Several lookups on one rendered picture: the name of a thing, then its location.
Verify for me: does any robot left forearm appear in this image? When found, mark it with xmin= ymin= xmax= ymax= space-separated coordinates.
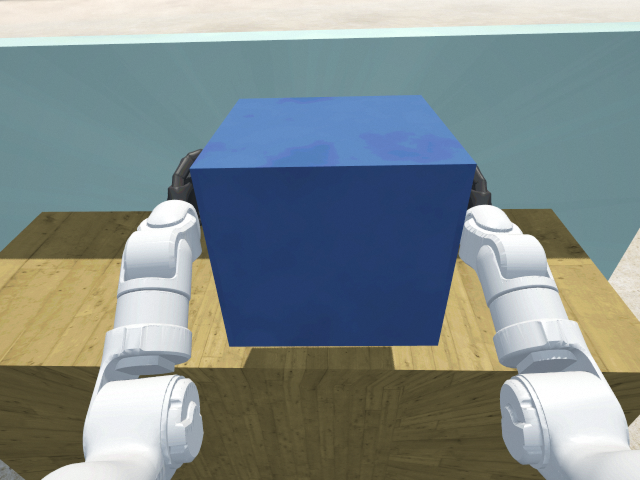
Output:
xmin=83 ymin=200 xmax=202 ymax=460

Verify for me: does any carton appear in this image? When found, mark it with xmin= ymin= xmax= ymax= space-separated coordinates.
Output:
xmin=189 ymin=95 xmax=477 ymax=347

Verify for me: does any robot right hand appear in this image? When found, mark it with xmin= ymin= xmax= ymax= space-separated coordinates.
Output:
xmin=467 ymin=165 xmax=492 ymax=210

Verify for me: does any robot left hand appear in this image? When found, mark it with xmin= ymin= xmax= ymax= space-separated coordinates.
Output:
xmin=167 ymin=149 xmax=203 ymax=226

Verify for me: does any left robot upper arm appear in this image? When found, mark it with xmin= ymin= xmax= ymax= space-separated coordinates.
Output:
xmin=41 ymin=375 xmax=203 ymax=480

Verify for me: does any right robot upper arm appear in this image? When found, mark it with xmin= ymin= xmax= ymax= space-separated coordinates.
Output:
xmin=500 ymin=371 xmax=640 ymax=480

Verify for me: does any pedestal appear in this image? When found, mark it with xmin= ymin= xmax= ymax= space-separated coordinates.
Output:
xmin=0 ymin=209 xmax=640 ymax=480

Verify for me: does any robot right forearm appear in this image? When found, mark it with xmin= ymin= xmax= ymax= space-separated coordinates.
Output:
xmin=459 ymin=205 xmax=630 ymax=447

